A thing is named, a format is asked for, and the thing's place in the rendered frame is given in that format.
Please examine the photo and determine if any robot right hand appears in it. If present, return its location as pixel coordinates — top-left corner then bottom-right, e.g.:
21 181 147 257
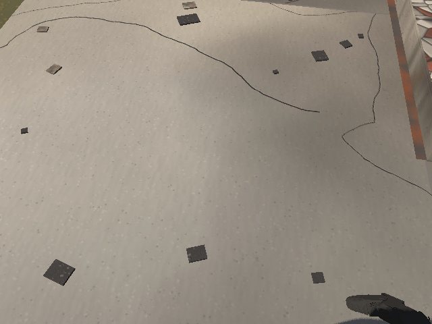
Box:
346 293 431 324

